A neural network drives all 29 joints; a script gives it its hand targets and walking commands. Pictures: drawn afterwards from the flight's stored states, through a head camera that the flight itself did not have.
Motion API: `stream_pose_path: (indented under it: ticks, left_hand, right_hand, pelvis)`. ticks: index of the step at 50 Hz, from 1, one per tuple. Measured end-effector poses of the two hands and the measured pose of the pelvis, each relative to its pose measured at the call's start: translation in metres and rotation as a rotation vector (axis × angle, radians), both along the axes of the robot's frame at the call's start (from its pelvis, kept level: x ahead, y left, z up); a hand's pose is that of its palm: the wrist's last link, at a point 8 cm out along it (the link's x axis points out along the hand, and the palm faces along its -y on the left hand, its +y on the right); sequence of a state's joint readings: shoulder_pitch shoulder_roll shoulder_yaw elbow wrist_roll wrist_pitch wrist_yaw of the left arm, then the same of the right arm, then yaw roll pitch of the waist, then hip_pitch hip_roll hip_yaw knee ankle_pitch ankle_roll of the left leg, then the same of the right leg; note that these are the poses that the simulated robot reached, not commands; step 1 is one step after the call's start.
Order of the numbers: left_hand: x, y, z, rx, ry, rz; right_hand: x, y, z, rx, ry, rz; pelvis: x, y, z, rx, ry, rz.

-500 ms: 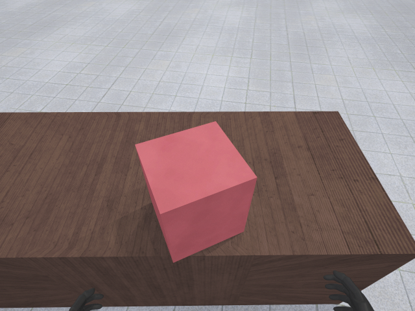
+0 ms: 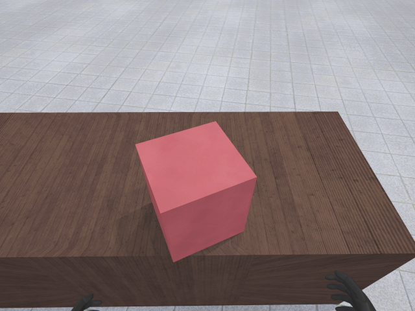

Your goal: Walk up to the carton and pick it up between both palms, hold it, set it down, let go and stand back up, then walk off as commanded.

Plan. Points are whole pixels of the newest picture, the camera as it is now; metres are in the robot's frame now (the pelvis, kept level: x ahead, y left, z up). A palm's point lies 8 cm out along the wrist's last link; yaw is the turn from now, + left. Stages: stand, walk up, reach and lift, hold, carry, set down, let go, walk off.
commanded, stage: stand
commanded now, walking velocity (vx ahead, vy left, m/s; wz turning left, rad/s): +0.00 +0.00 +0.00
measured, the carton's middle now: (194, 191) +0.43 +0.05 -0.06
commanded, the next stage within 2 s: walk up in 0.94 s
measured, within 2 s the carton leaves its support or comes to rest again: neither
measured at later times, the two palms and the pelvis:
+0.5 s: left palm out of the picture +0.10 +0.28 -0.10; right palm out of the picture +0.14 -0.28 -0.07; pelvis -0.01 +0.00 +0.00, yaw +0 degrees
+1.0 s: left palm out of the picture +0.08 +0.28 -0.10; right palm out of the picture +0.12 -0.28 -0.07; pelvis -0.02 +0.00 +0.00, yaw +0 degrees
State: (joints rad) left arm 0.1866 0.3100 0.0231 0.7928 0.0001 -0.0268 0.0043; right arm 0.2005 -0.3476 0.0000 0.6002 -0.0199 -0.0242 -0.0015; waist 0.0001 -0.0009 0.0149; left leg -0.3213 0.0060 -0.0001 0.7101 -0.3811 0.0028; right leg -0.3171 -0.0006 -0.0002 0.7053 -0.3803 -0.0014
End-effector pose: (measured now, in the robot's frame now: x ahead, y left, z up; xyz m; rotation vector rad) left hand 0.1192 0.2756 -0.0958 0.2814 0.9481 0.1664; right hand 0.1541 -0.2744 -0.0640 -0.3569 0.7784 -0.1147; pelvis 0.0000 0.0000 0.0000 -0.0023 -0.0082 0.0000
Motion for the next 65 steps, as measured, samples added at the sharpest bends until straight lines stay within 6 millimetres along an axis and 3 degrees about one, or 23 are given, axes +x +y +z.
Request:
stream_pose_path:
  ticks: [58, 61, 65]
  left_hand:
    - [-0.040, 0.007, -0.008, -0.004, 0.055, 0.026]
    - [-0.048, 0.015, -0.006, 0.011, 0.052, 0.027]
    - [-0.073, 0.045, -0.005, 0.053, 0.093, 0.064]
  right_hand:
    - [-0.041, -0.008, -0.009, -0.006, 0.057, -0.024]
    - [-0.041, -0.010, -0.008, -0.011, 0.076, -0.005]
    - [-0.031, -0.011, -0.005, -0.049, 0.101, 0.028]
  pelvis:
    - [-0.025, 0.000, 0.000, 0.000, -0.036, 0.000]
    - [-0.023, 0.002, 0.000, -0.001, -0.032, 0.000]
    - [-0.016, 0.013, -0.001, -0.014, -0.020, 0.003]
